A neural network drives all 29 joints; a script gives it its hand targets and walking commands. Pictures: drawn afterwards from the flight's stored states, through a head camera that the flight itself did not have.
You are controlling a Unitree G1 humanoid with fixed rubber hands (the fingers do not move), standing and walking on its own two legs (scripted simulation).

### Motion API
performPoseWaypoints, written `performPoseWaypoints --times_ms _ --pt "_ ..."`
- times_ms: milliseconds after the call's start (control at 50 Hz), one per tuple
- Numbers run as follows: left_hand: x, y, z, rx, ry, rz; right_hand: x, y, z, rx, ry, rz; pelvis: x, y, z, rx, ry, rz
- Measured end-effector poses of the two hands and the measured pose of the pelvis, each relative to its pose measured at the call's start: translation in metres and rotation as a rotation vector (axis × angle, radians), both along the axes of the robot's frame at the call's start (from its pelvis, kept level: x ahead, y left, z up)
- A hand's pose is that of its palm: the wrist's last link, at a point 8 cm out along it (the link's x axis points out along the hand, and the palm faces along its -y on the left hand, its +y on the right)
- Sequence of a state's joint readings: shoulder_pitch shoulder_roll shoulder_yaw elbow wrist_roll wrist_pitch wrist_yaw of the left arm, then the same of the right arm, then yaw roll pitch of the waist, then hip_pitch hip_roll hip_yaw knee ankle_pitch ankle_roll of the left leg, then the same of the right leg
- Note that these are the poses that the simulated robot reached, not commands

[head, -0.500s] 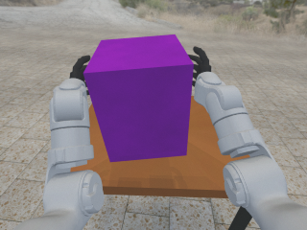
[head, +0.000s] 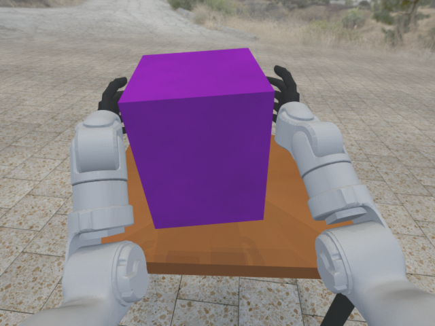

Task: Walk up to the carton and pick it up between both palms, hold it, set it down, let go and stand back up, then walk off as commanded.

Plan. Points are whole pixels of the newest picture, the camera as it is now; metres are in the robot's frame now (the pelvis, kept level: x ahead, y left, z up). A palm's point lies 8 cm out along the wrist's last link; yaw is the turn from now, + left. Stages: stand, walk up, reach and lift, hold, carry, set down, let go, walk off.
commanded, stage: hold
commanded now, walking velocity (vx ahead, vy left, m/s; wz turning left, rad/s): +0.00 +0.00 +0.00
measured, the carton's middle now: (202, 136) +0.39 +0.01 +0.25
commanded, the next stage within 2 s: none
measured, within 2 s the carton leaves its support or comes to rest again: neither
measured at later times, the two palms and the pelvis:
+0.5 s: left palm (110, 118) +0.35 +0.16 +0.30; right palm (289, 108) +0.35 -0.13 +0.32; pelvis -0.01 +0.00 +0.00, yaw +0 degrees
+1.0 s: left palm (111, 120) +0.36 +0.16 +0.29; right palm (286, 110) +0.36 -0.13 +0.31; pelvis +0.00 +0.00 +0.00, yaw +1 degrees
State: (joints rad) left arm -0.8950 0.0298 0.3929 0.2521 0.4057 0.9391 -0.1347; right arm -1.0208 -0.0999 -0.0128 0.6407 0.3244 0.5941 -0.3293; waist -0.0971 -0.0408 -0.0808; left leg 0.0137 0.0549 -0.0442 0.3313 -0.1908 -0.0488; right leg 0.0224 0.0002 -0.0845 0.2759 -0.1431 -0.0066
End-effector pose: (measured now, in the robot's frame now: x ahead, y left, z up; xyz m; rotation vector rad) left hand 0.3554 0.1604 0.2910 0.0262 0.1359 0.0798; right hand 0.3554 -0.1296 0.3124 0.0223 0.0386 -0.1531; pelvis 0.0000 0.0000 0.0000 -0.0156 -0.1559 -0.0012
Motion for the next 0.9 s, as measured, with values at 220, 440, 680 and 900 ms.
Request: performPoseWaypoints --times_ms 220,440,680,900 --pt "-0.0056 0.0040 0.0029 -0.005 0.003 0.010 -0.0029 0.0040 0.0023 -0.006 0.004 0.009 -0.0067 -0.0026 -0.0003 0.002 -0.003 0.005" --pt "-0.0032 -0.0009 0.0051 -0.004 0.006 -0.008 -0.0055 -0.0008 0.0046 -0.005 0.007 -0.009 -0.0083 -0.0041 -0.0002 0.004 0.010 0.002" --pt "-0.0027 0.0026 0.0060 -0.004 0.011 0.003 -0.0021 0.0027 0.0065 -0.016 0.013 0.002 -0.0051 -0.0037 -0.0004 0.003 0.003 0.005" --pt "0.0038 0.0031 0.0031 0.002 0.009 -0.003 0.0034 0.0031 0.0034 -0.007 0.013 -0.001 -0.0018 -0.0021 0.0001 0.000 0.010 0.012"
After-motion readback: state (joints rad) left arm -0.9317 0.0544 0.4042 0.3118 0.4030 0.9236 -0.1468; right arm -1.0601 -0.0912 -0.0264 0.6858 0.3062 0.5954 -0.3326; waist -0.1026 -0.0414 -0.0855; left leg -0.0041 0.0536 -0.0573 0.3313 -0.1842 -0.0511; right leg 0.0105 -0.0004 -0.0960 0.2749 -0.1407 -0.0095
